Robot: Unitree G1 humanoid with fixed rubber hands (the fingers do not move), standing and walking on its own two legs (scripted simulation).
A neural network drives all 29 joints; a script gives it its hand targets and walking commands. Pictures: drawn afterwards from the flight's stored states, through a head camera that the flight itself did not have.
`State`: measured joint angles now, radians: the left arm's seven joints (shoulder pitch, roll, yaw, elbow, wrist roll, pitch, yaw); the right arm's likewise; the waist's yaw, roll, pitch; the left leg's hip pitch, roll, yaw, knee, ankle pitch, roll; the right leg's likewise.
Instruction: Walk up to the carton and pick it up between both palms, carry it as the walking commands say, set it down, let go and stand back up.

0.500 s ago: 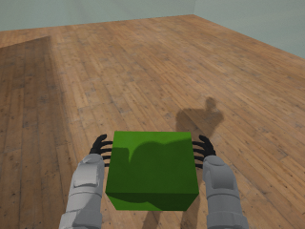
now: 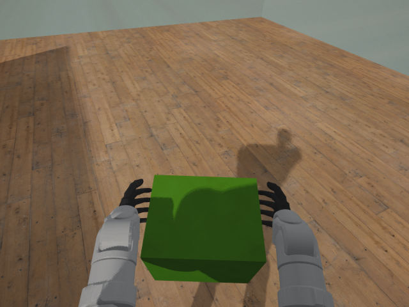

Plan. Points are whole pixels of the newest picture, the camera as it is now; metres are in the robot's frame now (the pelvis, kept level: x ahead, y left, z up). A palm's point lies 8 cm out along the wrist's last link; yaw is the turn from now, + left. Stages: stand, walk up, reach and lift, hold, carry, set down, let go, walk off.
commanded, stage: hold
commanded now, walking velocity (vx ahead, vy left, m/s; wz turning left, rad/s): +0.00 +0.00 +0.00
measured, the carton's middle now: (203, 231) +0.30 +0.00 -0.03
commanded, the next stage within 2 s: carry in 0.08 s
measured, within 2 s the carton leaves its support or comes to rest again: neither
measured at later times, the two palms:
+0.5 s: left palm (133, 161) +0.38 +0.16 +0.10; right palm (267, 166) +0.39 -0.14 +0.09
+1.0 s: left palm (137, 104) +0.65 +0.20 +0.09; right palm (236, 107) +0.64 -0.09 +0.09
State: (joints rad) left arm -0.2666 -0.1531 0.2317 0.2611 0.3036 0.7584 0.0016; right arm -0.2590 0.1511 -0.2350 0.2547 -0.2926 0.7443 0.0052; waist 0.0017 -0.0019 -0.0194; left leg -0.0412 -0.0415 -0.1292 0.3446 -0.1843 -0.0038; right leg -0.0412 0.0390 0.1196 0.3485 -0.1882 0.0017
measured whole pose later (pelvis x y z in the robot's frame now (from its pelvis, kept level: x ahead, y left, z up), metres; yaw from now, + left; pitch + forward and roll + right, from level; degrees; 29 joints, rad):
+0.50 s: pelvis +0.11 +0.01 -0.01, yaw +1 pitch +6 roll -1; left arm -0.19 -0.14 0.06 -0.26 0.13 1.10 0.19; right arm -0.18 0.14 -0.07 -0.27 -0.15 1.08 -0.20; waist -0.01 0.03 -0.19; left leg -0.20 0.04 0.00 0.49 -0.38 -0.01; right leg -0.33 0.02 -0.14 0.47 -0.27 -0.03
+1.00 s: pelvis +0.38 +0.06 +0.00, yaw +1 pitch +5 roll -1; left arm -0.13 -0.13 0.03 -0.42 0.10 1.23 0.23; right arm -0.13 0.13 -0.04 -0.42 -0.10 1.22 -0.24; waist -0.03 0.00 -0.08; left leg -0.25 0.02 0.22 0.35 -0.20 0.07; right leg -0.50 -0.06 -0.09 0.92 -0.32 -0.01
